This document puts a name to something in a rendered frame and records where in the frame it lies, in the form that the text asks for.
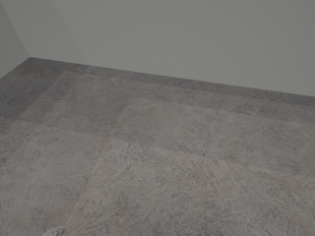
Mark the left robot hand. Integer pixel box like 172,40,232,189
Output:
41,226,66,236

